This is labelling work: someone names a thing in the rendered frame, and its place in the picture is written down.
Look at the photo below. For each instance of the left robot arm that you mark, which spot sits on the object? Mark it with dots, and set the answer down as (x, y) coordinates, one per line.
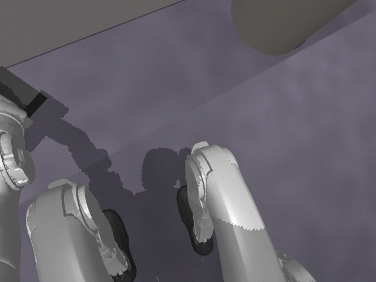
(17, 170)

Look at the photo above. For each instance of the right robot hand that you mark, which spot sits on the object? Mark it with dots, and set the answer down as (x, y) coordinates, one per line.
(293, 270)

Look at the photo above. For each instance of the right robot foot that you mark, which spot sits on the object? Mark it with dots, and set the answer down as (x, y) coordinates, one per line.
(186, 214)

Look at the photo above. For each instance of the left robot foot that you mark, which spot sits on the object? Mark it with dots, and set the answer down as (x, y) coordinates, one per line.
(122, 239)

